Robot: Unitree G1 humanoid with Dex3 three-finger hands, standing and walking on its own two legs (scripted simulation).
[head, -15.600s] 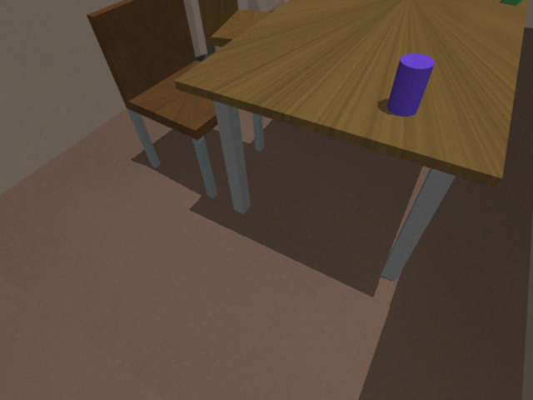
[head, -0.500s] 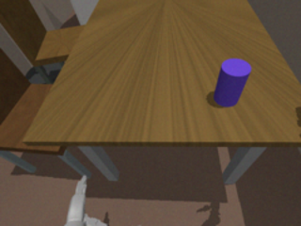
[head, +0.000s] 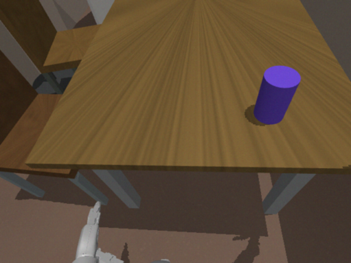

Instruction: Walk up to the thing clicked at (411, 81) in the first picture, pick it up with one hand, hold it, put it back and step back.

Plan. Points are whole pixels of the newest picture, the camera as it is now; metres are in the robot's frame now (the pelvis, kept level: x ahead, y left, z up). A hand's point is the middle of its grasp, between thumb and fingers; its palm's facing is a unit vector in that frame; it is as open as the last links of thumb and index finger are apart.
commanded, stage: go down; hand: right
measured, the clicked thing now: (274, 96) +0.52 -0.18 +0.05
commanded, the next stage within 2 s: approach in 0.80 s
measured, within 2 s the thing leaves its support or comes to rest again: neither
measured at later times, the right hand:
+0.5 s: hand out of the picture +0.42 -0.38 +0.18, palm faces +0.20 +0.98 -0.01, open 17.5 cm
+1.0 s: hand out of the picture +0.42 -0.38 +0.17, palm faces +0.18 +0.98 +0.00, open 17.5 cm
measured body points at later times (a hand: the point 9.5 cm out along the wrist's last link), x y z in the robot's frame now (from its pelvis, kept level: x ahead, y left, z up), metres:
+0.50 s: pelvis -0.01 +0.00 -0.01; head +0.06 -0.03 +0.44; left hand +0.13 +0.26 -0.06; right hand +0.40 -0.43 +0.18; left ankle +0.00 +0.15 -0.71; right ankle -0.01 -0.14 -0.71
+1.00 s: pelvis -0.01 -0.01 -0.01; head +0.06 -0.03 +0.44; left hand +0.14 +0.25 -0.06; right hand +0.41 -0.43 +0.17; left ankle +0.00 +0.15 -0.71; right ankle -0.01 -0.14 -0.71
